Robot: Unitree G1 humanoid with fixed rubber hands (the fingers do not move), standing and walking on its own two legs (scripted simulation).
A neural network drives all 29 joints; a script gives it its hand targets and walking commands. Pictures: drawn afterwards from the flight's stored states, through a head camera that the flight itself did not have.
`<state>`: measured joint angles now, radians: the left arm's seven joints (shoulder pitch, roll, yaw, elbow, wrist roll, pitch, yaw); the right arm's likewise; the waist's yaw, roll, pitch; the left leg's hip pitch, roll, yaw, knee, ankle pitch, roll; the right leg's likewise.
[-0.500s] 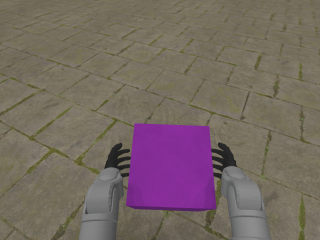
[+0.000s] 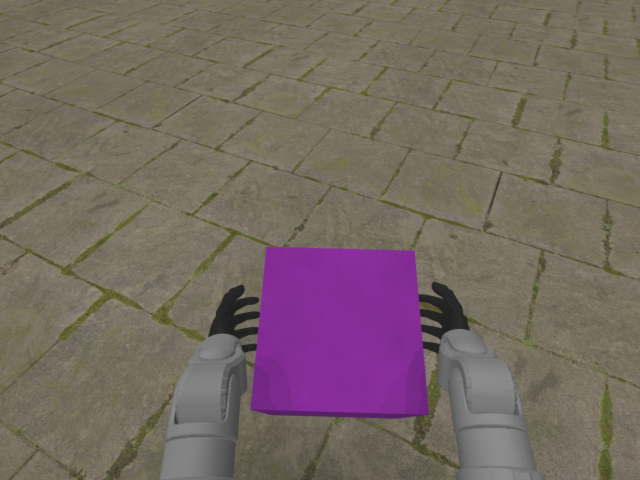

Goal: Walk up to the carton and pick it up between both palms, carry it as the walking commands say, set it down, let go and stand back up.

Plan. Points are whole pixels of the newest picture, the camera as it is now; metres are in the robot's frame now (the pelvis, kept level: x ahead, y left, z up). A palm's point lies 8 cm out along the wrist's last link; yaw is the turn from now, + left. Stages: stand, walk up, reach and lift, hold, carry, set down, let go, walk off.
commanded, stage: carry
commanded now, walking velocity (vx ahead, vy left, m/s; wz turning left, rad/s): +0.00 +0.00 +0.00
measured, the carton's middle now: (336, 339) +0.34 +0.00 -0.04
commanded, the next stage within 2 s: hold in 0.16 s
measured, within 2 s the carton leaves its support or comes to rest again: neither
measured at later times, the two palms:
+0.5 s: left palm (229, 369) +0.25 +0.13 +0.05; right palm (474, 355) +0.27 -0.16 +0.05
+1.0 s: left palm (237, 372) +0.26 +0.12 +0.03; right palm (463, 348) +0.30 -0.16 +0.01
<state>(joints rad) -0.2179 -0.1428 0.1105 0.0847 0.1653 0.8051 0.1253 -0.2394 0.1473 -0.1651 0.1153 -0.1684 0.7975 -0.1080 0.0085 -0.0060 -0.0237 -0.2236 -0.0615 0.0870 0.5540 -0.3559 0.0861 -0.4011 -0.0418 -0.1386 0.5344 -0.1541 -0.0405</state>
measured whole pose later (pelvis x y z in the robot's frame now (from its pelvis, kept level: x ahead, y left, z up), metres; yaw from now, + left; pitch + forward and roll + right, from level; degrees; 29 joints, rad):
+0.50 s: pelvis -0.01 -0.02 +0.01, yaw +11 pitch -6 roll +0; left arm -0.16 -0.13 0.06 0.25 0.19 0.69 0.09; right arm -0.15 0.13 -0.17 0.13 -0.22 0.78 -0.05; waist -0.12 0.03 -0.02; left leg -0.05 -0.11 -0.11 0.44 -0.26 0.06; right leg -0.16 0.02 0.11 0.41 -0.15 0.03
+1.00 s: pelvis -0.04 -0.10 +0.00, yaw +15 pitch -8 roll +0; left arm -0.57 -0.02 0.34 0.81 0.31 0.44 -0.10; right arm -0.50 0.23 -0.44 0.60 -0.36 0.56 -0.17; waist -0.07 0.05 0.10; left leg -0.18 -0.04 -0.19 0.58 -0.29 0.05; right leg -0.23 0.09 0.00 0.46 -0.11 -0.04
